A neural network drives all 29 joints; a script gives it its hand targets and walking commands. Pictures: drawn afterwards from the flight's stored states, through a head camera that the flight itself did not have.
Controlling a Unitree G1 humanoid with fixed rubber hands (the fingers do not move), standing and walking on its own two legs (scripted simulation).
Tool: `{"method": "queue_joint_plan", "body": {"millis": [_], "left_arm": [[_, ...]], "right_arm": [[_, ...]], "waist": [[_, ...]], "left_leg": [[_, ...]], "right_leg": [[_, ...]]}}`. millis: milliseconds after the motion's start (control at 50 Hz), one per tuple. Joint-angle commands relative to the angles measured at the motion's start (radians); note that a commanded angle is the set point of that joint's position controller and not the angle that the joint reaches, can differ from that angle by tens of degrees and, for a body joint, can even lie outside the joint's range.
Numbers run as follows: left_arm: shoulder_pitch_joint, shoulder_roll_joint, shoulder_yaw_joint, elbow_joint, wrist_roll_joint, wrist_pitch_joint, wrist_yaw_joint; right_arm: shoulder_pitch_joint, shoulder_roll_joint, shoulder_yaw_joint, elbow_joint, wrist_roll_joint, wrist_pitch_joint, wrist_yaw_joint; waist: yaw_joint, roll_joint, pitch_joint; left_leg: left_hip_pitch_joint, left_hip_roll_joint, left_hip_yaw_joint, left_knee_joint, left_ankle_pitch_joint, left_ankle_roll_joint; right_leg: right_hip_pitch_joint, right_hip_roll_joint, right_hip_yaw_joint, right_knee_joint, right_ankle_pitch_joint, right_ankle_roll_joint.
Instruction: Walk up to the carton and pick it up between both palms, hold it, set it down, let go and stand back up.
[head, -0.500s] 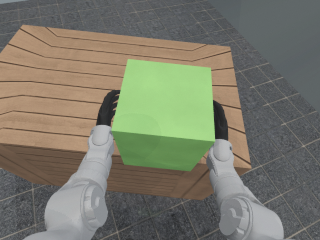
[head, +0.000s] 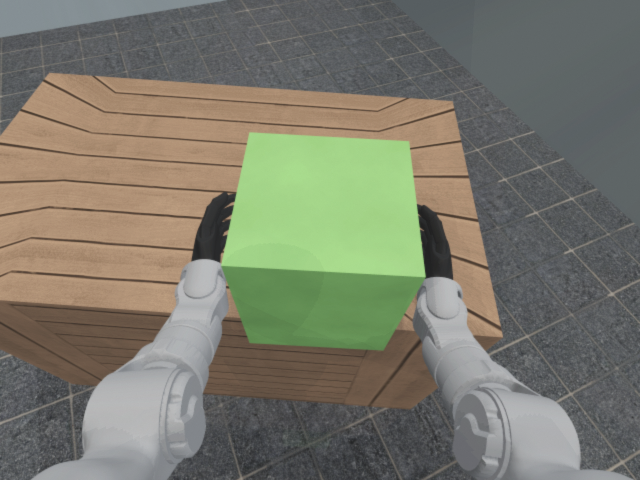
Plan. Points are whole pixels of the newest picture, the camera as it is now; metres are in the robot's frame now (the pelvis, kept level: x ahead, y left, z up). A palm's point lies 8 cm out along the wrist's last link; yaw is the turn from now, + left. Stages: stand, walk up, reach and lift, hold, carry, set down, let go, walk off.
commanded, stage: reach and lift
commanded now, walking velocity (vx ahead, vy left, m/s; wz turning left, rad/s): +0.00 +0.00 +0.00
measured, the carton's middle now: (322, 251) +0.42 +0.02 -0.01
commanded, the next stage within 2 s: none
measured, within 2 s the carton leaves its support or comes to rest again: leaves its support in 0.10 s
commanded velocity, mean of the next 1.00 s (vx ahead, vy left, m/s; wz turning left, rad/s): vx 0.00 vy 0.00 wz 0.00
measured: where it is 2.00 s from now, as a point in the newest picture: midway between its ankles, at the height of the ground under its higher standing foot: outside the picture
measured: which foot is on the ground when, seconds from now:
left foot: down 0.00-1.00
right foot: down 0.00-1.00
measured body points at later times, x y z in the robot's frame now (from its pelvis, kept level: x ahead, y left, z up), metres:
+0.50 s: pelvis +0.00 +0.00 +0.00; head +0.00 +0.00 +0.45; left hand +0.41 +0.17 +0.10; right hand +0.40 -0.14 +0.10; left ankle -0.01 +0.12 -0.74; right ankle -0.01 -0.13 -0.74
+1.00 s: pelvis -0.03 -0.01 +0.01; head -0.05 +0.02 +0.45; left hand +0.37 +0.15 +0.15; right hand +0.36 -0.15 +0.14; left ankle -0.01 +0.12 -0.74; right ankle -0.01 -0.13 -0.74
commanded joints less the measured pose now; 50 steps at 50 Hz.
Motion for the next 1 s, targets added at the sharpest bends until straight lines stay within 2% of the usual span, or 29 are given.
{"method": "queue_joint_plan", "body": {"millis": [0,60,80,100,120,140,200,260,300,340,380,400,420,440,480,500,520,600,620,660,700,740,800,840,880,900,920,940,980], "left_arm": [[-0.697,-0.651,-0.323,-0.241,0.007,-0.075,-0.143],[-0.666,-0.684,-0.375,-0.253,-0.023,-0.065,-0.139],[-0.668,-0.670,-0.372,-0.276,-0.038,-0.061,-0.141],[-0.666,-0.691,-0.398,-0.294,-0.050,-0.054,-0.140],[-0.673,-0.691,-0.391,-0.285,-0.044,-0.044,-0.143],[-0.698,-0.698,-0.409,-0.285,-0.069,-0.044,-0.144],[-0.738,-0.704,-0.465,-0.460,-0.097,-0.024,-0.127],[-0.686,-0.717,-0.464,-0.452,-0.099,0.047,-0.142],[-0.665,-0.706,-0.446,-0.448,-0.087,0.095,-0.153],[-0.636,-0.727,-0.476,-0.522,-0.097,0.141,-0.155],[-0.647,-0.739,-0.477,-0.589,-0.106,0.189,-0.154],[-0.647,-0.753,-0.485,-0.631,-0.109,0.220,-0.155],[-0.663,-0.755,-0.487,-0.682,-0.114,0.245,-0.154],[-0.645,-0.746,-0.470,-0.666,-0.098,0.288,-0.159],[-0.603,-0.746,-0.447,-0.690,-0.066,0.376,-0.175],[-0.631,-0.730,-0.423,-0.725,-0.060,0.412,-0.184],[-0.629,-0.742,-0.424,-0.755,-0.054,0.449,-0.190],[-0.678,-0.799,-0.484,-0.901,-0.058,0.541,-0.178],[-0.687,-0.809,-0.485,-0.896,-0.056,0.558,-0.172],[-0.710,-0.819,-0.476,-0.907,-0.042,0.592,-0.166],[-0.662,-0.784,-0.420,-0.844,-0.007,0.634,-0.171],[-0.642,-0.758,-0.391,-0.865,0.018,0.663,-0.179],[-0.582,-0.721,-0.297,-0.788,0.061,0.706,-0.207],[-0.531,-0.698,-0.274,-0.806,0.082,0.737,-0.223],[-0.561,-0.721,-0.338,-0.925,0.054,0.743,-0.222],[-0.589,-0.716,-0.358,-0.946,0.040,0.747,-0.218],[-0.580,-0.726,-0.358,-0.960,0.039,0.750,-0.214],[-0.545,-0.718,-0.374,-0.968,0.033,0.762,-0.211],[-0.491,-0.696,-0.349,-0.956,0.064,0.801,-0.217]], "right_arm": [[-0.677,0.618,0.405,-0.144,-0.084,-0.043,0.185],[-0.685,0.641,0.467,-0.200,-0.029,-0.013,0.184],[-0.672,0.650,0.503,-0.225,-0.008,0.003,0.180],[-0.664,0.659,0.518,-0.229,0.008,0.020,0.175],[-0.711,0.663,0.534,-0.284,0.020,0.031,0.176],[-0.730,0.671,0.541,-0.316,0.038,0.044,0.175],[-0.648,0.700,0.617,-0.315,0.120,0.116,0.161],[-0.700,0.707,0.677,-0.439,0.187,0.180,0.142],[-0.710,0.706,0.706,-0.483,0.219,0.223,0.132],[-0.669,0.704,0.726,-0.512,0.253,0.271,0.122],[-0.677,0.713,0.751,-0.559,0.299,0.316,0.120],[-0.685,0.704,0.771,-0.595,0.327,0.338,0.116],[-0.695,0.697,0.759,-0.620,0.336,0.359,0.113],[-0.699,0.674,0.746,-0.615,0.338,0.389,0.110],[-0.678,0.639,0.718,-0.628,0.351,0.448,0.102],[-0.700,0.631,0.678,-0.640,0.349,0.471,0.103],[-0.721,0.623,0.678,-0.676,0.360,0.483,0.105],[-0.794,0.593,0.649,-0.768,0.364,0.506,0.124],[-0.830,0.586,0.641,-0.775,0.363,0.504,0.131],[-0.837,0.577,0.608,-0.746,0.347,0.517,0.153],[-0.832,0.554,0.581,-0.700,0.335,0.530,0.164],[-0.819,0.557,0.568,-0.689,0.329,0.534,0.175],[-0.824,0.537,0.525,-0.663,0.299,0.542,0.170],[-0.795,0.526,0.524,-0.663,0.300,0.548,0.166],[-0.814,0.548,0.556,-0.744,0.321,0.534,0.166],[-0.826,0.557,0.570,-0.762,0.326,0.537,0.163],[-0.831,0.557,0.588,-0.781,0.335,0.536,0.164],[-0.819,0.560,0.623,-0.810,0.348,0.541,0.160],[-0.809,0.529,0.643,-0.832,0.361,0.565,0.152]], "waist": [[-0.027,0.068,-0.784],[-0.031,0.063,-0.774],[-0.015,0.047,-0.800],[-0.034,0.054,-0.777],[-0.022,0.055,-0.770],[-0.029,0.041,-0.763],[-0.051,0.078,-0.754],[-0.055,0.037,-0.682],[-0.021,0.027,-0.630],[-0.052,0.013,-0.575],[-0.041,0.025,-0.561],[-0.051,0.033,-0.553],[-0.061,0.023,-0.553],[-0.065,0.013,-0.472],[-0.071,0.034,-0.383],[-0.080,0.003,-0.370],[-0.072,0.023,-0.374],[-0.092,0.088,-0.446],[-0.095,0.089,-0.448],[-0.089,0.127,-0.410],[-0.061,0.093,-0.347],[-0.059,0.065,-0.341],[-0.050,0.011,-0.242],[-0.050,0.008,-0.236],[-0.060,0.042,-0.344],[-0.075,0.030,-0.352],[-0.061,0.038,-0.353],[-0.066,0.017,-0.362],[-0.057,0.009,-0.289]], "left_leg": [[0.319,-0.054,0.012,0.076,0.452,-0.065],[0.333,-0.062,-0.006,0.103,0.509,-0.067],[0.323,-0.064,-0.013,0.100,0.504,-0.061],[0.329,-0.064,-0.022,0.109,0.530,-0.065],[0.321,-0.071,-0.019,0.109,0.493,-0.060],[0.302,-0.069,-0.023,0.100,0.465,-0.056],[0.362,-0.069,-0.043,0.113,0.538,-0.066],[0.357,-0.082,-0.054,0.093,0.460,-0.048],[0.344,-0.087,-0.052,0.063,0.410,-0.026],[0.392,-0.086,-0.064,0.062,0.445,-0.032],[0.433,-0.086,-0.065,0.069,0.471,-0.037],[0.458,-0.084,-0.071,0.067,0.469,-0.040],[0.462,-0.088,-0.070,0.066,0.468,-0.047],[0.470,-0.084,-0.067,0.047,0.436,-0.042],[0.500,-0.088,-0.063,0.029,0.404,-0.045],[0.505,-0.086,-0.058,0.013,0.340,-0.041],[0.526,-0.087,-0.051,0.010,0.331,-0.043],[0.621,-0.087,-0.046,0.021,0.368,-0.068],[0.630,-0.076,-0.059,0.018,0.365,-0.074],[0.613,-0.078,-0.055,-0.010,0.284,-0.066],[0.589,-0.071,-0.044,-0.041,0.206,-0.043],[0.604,-0.079,-0.024,-0.048,0.179,-0.030],[0.529,-0.089,-0.008,-0.077,0.112,-0.005],[0.547,-0.096,0.004,-0.089,0.107,-0.002],[0.592,-0.098,-0.003,-0.057,0.191,-0.009],[0.593,-0.099,-0.004,-0.053,0.210,-0.009],[0.608,-0.099,-0.008,-0.043,0.232,-0.013],[0.620,-0.102,-0.013,-0.026,0.283,-0.010],[0.601,-0.108,-0.013,-0.032,0.250,-0.001]], "right_leg": [[0.348,0.048,-0.002,0.115,0.498,-0.009],[0.354,0.059,0.004,0.125,0.546,-0.007],[0.382,0.058,0.010,0.138,0.567,0.001],[0.390,0.056,0.013,0.144,0.591,-0.006],[0.389,0.055,0.019,0.139,0.565,0.000],[0.402,0.054,0.026,0.136,0.549,0.001],[0.399,0.049,0.041,0.148,0.592,-0.001],[0.450,0.042,0.054,0.139,0.580,0.018],[0.476,0.033,0.067,0.124,0.533,0.027],[0.473,0.044,0.058,0.108,0.523,0.023],[0.465,0.047,0.061,0.097,0.501,0.015],[0.458,0.047,0.064,0.085,0.474,0.013],[0.461,0.054,0.061,0.080,0.461,0.011],[0.440,0.051,0.052,0.060,0.415,0.010],[0.436,0.048,0.054,0.032,0.346,0.008],[0.441,0.053,0.046,0.020,0.279,0.013],[0.445,0.055,0.037,0.020,0.254,0.012],[0.416,0.069,0.017,0.002,0.198,0.000],[0.403,0.073,0.015,-0.003,0.179,-0.004],[0.364,0.067,0.012,-0.016,0.086,-0.017],[0.384,0.056,0.011,-0.028,0.042,-0.013],[0.412,0.056,0.002,-0.022,0.050,0.003],[0.471,0.046,0.010,-0.031,0.040,0.019],[0.505,0.042,0.004,-0.028,0.066,0.025],[0.521,0.050,-0.003,-0.009,0.149,0.030],[0.525,0.051,-0.001,-0.004,0.169,0.031],[0.519,0.058,-0.007,-0.008,0.172,0.034],[0.545,0.057,-0.003,0.004,0.224,0.035],[0.552,0.058,-0.004,0.000,0.206,0.050]]}}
